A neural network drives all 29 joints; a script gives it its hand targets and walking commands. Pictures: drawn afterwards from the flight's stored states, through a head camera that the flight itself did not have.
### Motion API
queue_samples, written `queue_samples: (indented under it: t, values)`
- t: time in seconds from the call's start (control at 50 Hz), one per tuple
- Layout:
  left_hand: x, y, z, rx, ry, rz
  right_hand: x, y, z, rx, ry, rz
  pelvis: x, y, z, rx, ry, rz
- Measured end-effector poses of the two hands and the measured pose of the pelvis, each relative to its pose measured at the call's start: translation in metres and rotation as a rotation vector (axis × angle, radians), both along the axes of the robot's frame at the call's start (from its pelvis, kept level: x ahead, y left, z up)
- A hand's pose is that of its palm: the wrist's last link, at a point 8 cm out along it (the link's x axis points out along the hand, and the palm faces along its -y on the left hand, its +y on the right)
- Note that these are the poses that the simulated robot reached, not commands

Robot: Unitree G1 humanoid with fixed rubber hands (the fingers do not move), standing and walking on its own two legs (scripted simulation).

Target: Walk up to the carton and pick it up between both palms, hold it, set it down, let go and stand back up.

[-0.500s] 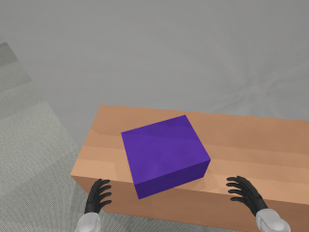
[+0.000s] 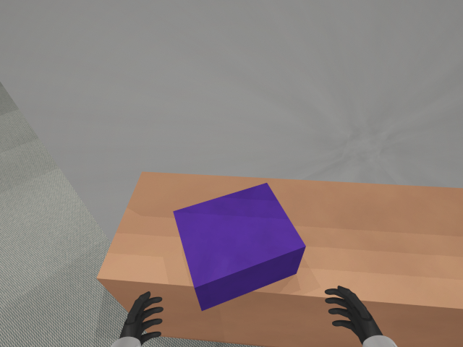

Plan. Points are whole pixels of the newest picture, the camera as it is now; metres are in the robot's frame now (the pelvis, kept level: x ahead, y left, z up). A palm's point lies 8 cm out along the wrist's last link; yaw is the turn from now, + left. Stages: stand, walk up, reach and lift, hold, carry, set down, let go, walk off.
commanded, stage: let go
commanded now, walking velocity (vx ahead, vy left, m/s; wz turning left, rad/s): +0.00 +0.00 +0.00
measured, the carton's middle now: (236, 243) +0.40 +0.03 -0.14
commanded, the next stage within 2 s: stand in 0.50 s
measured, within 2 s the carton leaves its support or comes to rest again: neither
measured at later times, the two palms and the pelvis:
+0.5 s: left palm (133, 339) +0.17 +0.21 -0.08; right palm (372, 337) +0.18 -0.21 -0.08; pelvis +0.00 +0.00 +0.00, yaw +0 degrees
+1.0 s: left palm (98, 329) +0.18 +0.27 -0.06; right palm out of the picture +0.09 -0.29 -0.10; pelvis +0.00 +0.00 +0.00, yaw +0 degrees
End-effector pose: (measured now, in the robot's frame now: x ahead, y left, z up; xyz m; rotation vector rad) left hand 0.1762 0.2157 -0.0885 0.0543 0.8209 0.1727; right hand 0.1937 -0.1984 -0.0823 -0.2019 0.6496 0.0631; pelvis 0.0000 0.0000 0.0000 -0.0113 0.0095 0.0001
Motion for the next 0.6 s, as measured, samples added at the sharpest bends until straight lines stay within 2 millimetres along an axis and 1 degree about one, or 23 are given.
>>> queue_samples:
  t: [0.24, 0.52, 0.56, 0.6]
  values:
    - [0.0, -0.002, 0.0, 0.002, 0.046, -0.038, -0.013, -0.006, -0.002, -0.032, 0.031, -0.029, 0.005, -0.002, 0.002, 0.002, -0.048, 0.002]
    - [-0.001, -0.004, 0.006, 0.003, 0.022, -0.052, -0.011, -0.007, 0.005, -0.037, 0.006, -0.042, 0.004, -0.003, 0.002, 0.003, -0.065, 0.002]
    - [0.0, 0.002, 0.009, 0.021, -0.008, -0.048, -0.016, -0.016, 0.002, -0.068, 0.056, -0.051, 0.004, -0.003, 0.002, 0.004, -0.068, 0.002]
    - [0.0, 0.013, 0.015, 0.054, -0.036, -0.047, -0.025, -0.032, -0.001, -0.106, 0.112, -0.076, 0.002, -0.003, 0.002, 0.004, -0.07, 0.002]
